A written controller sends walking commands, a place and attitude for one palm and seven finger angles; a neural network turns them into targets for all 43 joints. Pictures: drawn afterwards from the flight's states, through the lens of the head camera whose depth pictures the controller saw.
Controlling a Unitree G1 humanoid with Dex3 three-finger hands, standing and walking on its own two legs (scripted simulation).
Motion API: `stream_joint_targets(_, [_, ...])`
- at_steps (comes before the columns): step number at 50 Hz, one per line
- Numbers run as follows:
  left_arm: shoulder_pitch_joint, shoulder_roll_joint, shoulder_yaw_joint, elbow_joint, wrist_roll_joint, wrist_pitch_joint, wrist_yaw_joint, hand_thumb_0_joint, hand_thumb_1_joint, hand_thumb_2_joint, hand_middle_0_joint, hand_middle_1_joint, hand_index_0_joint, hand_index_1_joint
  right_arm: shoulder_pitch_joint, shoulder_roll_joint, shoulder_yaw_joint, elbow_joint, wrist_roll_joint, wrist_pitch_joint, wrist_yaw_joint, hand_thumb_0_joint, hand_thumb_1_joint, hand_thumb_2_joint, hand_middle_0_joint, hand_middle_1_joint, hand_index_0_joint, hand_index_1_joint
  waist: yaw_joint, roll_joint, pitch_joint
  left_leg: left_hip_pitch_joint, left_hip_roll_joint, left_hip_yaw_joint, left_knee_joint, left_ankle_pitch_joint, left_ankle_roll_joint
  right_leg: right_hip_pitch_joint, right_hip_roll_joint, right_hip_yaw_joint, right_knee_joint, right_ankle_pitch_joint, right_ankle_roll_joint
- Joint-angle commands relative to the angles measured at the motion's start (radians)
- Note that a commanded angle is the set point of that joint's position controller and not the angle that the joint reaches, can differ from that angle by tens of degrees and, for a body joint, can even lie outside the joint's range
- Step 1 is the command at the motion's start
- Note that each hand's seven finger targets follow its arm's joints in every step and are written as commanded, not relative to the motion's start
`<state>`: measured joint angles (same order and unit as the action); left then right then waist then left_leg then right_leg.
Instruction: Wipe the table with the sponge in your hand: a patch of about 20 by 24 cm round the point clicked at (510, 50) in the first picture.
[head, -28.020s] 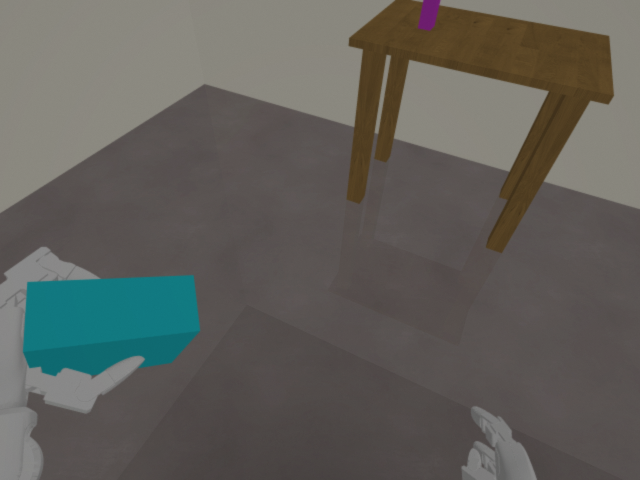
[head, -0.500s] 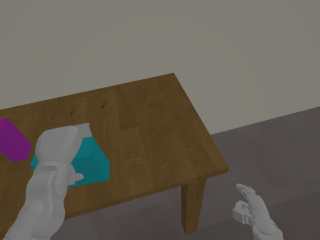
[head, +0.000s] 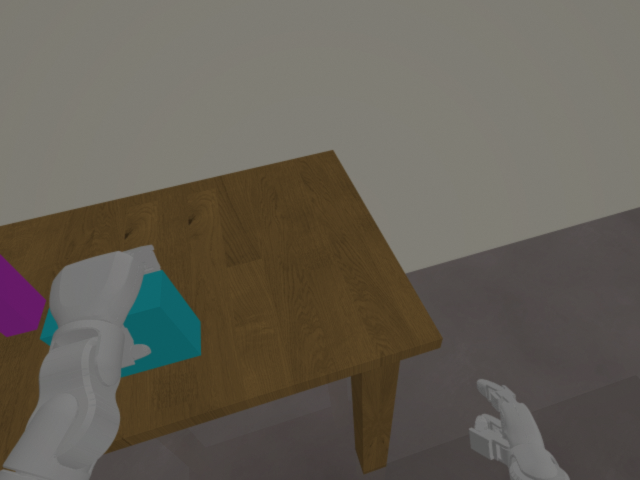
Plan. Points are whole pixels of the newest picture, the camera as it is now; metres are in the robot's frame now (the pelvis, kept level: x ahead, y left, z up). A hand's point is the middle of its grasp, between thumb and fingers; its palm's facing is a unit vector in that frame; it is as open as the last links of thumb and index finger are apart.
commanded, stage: move the sponge above the wiping area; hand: left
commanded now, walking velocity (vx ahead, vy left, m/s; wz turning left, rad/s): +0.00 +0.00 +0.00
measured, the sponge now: (139, 336) +0.25 +0.29 +0.06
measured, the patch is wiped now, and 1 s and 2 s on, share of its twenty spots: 0.00 0.00 0.00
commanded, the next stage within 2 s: none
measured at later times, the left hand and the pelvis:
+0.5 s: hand (113, 307) +0.25 +0.30 +0.11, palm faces +0.09 -0.07 -0.99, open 9.8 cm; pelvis +0.00 +0.01 +0.00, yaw +0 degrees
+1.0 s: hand (114, 304) +0.25 +0.29 +0.12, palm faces +0.12 -0.14 -0.98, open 9.8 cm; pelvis +0.00 +0.02 +0.00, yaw +0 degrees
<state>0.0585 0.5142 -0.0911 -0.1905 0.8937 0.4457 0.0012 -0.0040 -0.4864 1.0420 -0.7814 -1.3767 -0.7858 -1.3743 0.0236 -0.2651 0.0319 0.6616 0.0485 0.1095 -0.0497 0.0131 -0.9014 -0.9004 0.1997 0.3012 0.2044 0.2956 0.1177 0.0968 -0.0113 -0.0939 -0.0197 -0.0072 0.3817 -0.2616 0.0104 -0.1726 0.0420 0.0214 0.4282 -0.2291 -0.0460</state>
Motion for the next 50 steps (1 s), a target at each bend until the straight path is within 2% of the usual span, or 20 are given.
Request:
stream_joint_targets(1, [-0.218,0.196,0.130,-0.151,0.009,0.031,0.028,0.000,0.100,1.300,-1.200,-1.600,-1.200,-1.600,-0.214,-0.101,-0.034,-0.177,0.003,-0.066,-0.006,0.000,-0.900,-0.900,0.200,0.300,0.200,0.300,-0.012,-0.049,-0.177,-0.041,-0.028,-0.038,-0.017,0.315,0.035,0.142,-0.030,0.097,-0.041,0.277,-0.031])
stream_joint_targets(7, [-0.308,0.231,0.127,-0.127,0.029,-0.010,-0.018,0.000,0.100,1.300,-1.200,-1.600,-1.200,-1.600,-0.204,-0.106,-0.031,-0.179,-0.006,-0.070,-0.024,0.000,-0.900,-0.900,0.200,0.300,0.200,0.300,-0.026,-0.097,-0.204,-0.043,-0.036,-0.034,-0.017,0.273,0.047,0.147,-0.032,0.096,-0.047,0.240,-0.022])
stream_joint_targets(9, [-0.333,0.300,0.192,-0.142,0.041,-0.047,-0.006,0.000,0.100,1.300,-1.200,-1.600,-1.200,-1.600,-0.221,-0.105,-0.028,-0.178,-0.010,-0.078,-0.029,0.000,-0.900,-0.900,0.200,0.300,0.200,0.300,-0.013,-0.083,-0.216,-0.021,-0.038,-0.042,-0.011,0.268,0.047,0.135,-0.016,0.135,-0.054,0.223,-0.034])
stream_joint_targets(10, [-0.347,0.256,0.163,-0.143,0.042,-0.072,0.001,0.000,0.100,1.300,-1.200,-1.600,-1.200,-1.600,-0.190,-0.097,-0.032,-0.179,-0.012,-0.083,-0.031,0.000,-0.900,-0.900,0.200,0.300,0.200,0.300,-0.019,-0.078,-0.254,-0.026,-0.034,-0.028,-0.008,0.286,0.049,0.162,-0.027,0.094,-0.036,0.242,-0.026])
stream_joint_targets(14, [-0.306,0.324,0.254,-0.124,0.048,-0.121,0.051,0.000,0.100,1.300,-1.200,-1.600,-1.200,-1.600,-0.193,-0.102,-0.039,-0.163,-0.014,-0.089,-0.029,0.000,-0.900,-0.900,0.200,0.300,0.200,0.300,0.009,-0.015,-0.243,-0.015,-0.033,-0.049,-0.013,0.318,0.035,0.150,-0.012,0.134,-0.044,0.261,-0.049])
stream_joint_targets(15, [-0.322,0.245,0.192,-0.139,0.042,-0.125,0.059,0.000,0.100,1.300,-1.200,-1.600,-1.200,-1.600,-0.177,-0.091,-0.043,-0.169,-0.013,-0.091,-0.028,0.000,-0.900,-0.900,0.200,0.300,0.200,0.300,-0.005,-0.008,-0.265,-0.015,-0.027,-0.030,-0.011,0.332,0.036,0.163,-0.026,0.091,-0.033,0.277,-0.038])
stream_joint_targets(16, [-0.287,0.289,0.241,-0.118,0.041,-0.122,0.073,0.000,0.100,1.300,-1.200,-1.600,-1.200,-1.600,-0.163,-0.097,-0.050,-0.161,-0.014,-0.091,-0.026,0.000,-0.900,-0.900,0.200,0.300,0.200,0.300,0.007,-0.009,-0.254,-0.024,-0.025,-0.037,-0.012,0.336,0.030,0.162,-0.025,0.101,-0.034,0.280,-0.041])
stream_joint_targets(19, [-0.228,0.290,0.259,-0.102,0.028,-0.075,0.087,0.000,0.100,1.300,-1.200,-1.600,-1.200,-1.600,-0.217,-0.102,-0.043,-0.163,-0.007,-0.087,-0.015,0.000,-0.900,-0.900,0.200,0.300,0.200,0.300,0.023,0.009,-0.216,-0.031,-0.025,-0.050,-0.021,0.340,0.025,0.156,-0.020,0.121,-0.041,0.274,-0.051])
stream_joint_targets(20, [-0.240,0.222,0.199,-0.117,0.015,-0.063,0.083,0.000,0.100,1.300,-1.200,-1.600,-1.200,-1.600,-0.198,-0.098,-0.045,-0.166,-0.005,-0.085,-0.012,0.000,-0.900,-0.900,0.200,0.300,0.200,0.300,0.004,-0.010,-0.227,-0.037,-0.018,-0.034,-0.021,0.349,0.026,0.168,-0.032,0.078,-0.032,0.290,-0.038])
stream_joint_targets(24, [-0.230,0.196,0.154,-0.057,-0.001,0.008,0.044,0.000,0.100,1.300,-1.200,-1.600,-1.200,-1.600,-0.250,-0.106,-0.035,-0.169,0.008,-0.080,-0.013,0.000,-0.900,-0.900,0.200,0.300,0.200,0.300,-0.004,-0.071,-0.136,-0.057,-0.021,-0.050,-0.037,0.264,0.029,0.105,-0.022,0.101,-0.064,0.194,-0.037])
stream_joint_targets(25, [-0.245,0.156,0.107,-0.061,-0.008,0.012,0.030,0.000,0.100,1.300,-1.200,-1.600,-1.200,-1.600,-0.217,-0.109,-0.038,-0.172,0.008,-0.080,-0.016,0.000,-0.900,-0.900,0.200,0.300,0.200,0.300,-0.022,-0.093,-0.155,-0.063,-0.018,-0.035,-0.037,0.256,0.034,0.122,-0.032,0.063,-0.056,0.195,-0.024])
stream_joint_targets(30, [-0.392,0.162,0.055,-0.168,0.030,-0.039,-0.007,0.000,0.100,1.300,-1.200,-1.600,-1.200,-1.600,-0.210,-0.098,-0.030,-0.188,-0.003,-0.092,-0.025,0.000,-0.900,-0.900,0.200,0.300,0.200,0.300,-0.029,-0.051,-0.234,-0.007,-0.025,-0.046,-0.036,0.268,0.044,0.124,-0.027,0.057,-0.048,0.178,-0.028])
stream_joint_targets(32, [-0.438,0.171,0.056,-0.170,0.048,-0.083,0.004,0.000,0.100,1.300,-1.200,-1.600,-1.200,-1.600,-0.192,-0.095,-0.034,-0.171,-0.014,-0.091,-0.028,0.000,-0.900,-0.900,0.200,0.300,0.200,0.300,-0.030,-0.044,-0.243,0.016,-0.021,-0.057,-0.038,0.295,0.035,0.120,-0.021,0.058,-0.052,0.197,-0.032])
stream_joint_targets(34, [-0.469,0.248,0.132,-0.182,0.074,-0.101,0.031,0.000,0.100,1.300,-1.200,-1.600,-1.200,-1.600,-0.213,-0.093,-0.029,-0.165,-0.016,-0.092,-0.030,0.000,-0.900,-0.900,0.200,0.300,0.200,0.300,-0.009,-0.007,-0.256,0.029,-0.019,-0.070,-0.043,0.294,0.029,0.118,-0.002,0.097,-0.056,0.179,-0.050])
stream_joint_targets(36, [-0.466,0.209,0.111,-0.165,0.093,-0.110,0.065,0.000,0.100,1.300,-1.200,-1.600,-1.200,-1.600,-0.179,-0.084,-0.036,-0.157,-0.020,-0.091,-0.024,0.000,-0.900,-0.900,0.200,0.300,0.200,0.300,-0.004,0.016,-0.270,0.031,-0.007,-0.068,-0.041,0.370,0.008,0.130,-0.009,0.064,-0.039,0.209,-0.053])
stream_joint_targets(39, [-0.370,0.257,0.198,-0.138,0.083,-0.060,0.109,0.000,0.100,1.300,-1.200,-1.600,-1.200,-1.600,-0.221,-0.089,-0.031,-0.154,-0.016,-0.079,-0.004,0.000,-0.900,-0.900,0.200,0.300,0.200,0.300,0.038,0.045,-0.279,0.021,-0.006,-0.083,-0.050,0.433,-0.004,0.172,-0.001,0.092,-0.034,0.255,-0.068])
stream_joint_targets(40, [-0.361,0.193,0.156,-0.136,0.065,-0.039,0.114,0.000,0.100,1.300,-1.200,-1.600,-1.200,-1.600,-0.212,-0.080,-0.030,-0.155,-0.014,-0.076,0.003,0.000,-0.900,-0.900,0.200,0.300,0.200,0.300,0.027,0.015,-0.292,0.014,-0.002,-0.059,-0.045,0.461,-0.005,0.195,-0.017,0.051,-0.030,0.292,-0.055])
stream_joint_targets(44, [-0.164,0.169,0.167,-0.110,0.012,0.063,0.082,0.000,0.100,1.300,-1.200,-1.600,-1.200,-1.600,-0.272,-0.097,-0.029,-0.165,-0.001,-0.047,0.029,0.000,-0.900,-0.900,0.200,0.300,0.200,0.300,0.038,-0.059,-0.206,-0.027,-0.006,-0.060,-0.049,0.433,0.000,0.186,-0.014,0.087,-0.040,0.326,-0.053])
stream_joint_targets(45, [-0.143,0.089,0.097,-0.133,-0.011,0.081,0.059,0.000,0.100,1.300,-1.200,-1.600,-1.200,-1.600,-0.256,-0.093,-0.027,-0.178,0.001,-0.040,0.031,0.000,-0.900,-0.900,0.200,0.300,0.200,0.300,0.020,-0.094,-0.203,-0.037,-0.002,-0.041,-0.049,0.428,0.005,0.195,-0.027,0.044,-0.035,0.339,-0.036])
stream_joint_targets(50, [-0.172,0.072,0.016,-0.198,0.001,0.118,-0.024,0.000,0.100,1.300,-1.200,-1.600,-1.200,-1.600,-0.252,-0.104,-0.019,-0.204,0.011,-0.023,0.022,0.000,-0.900,-0.900,0.200,0.300,0.200,0.300,-0.023,-0.107,-0.153,-0.048,-0.008,-0.044,-0.042,0.332,0.029,0.133,-0.025,0.056,-0.041,0.269,-0.029])
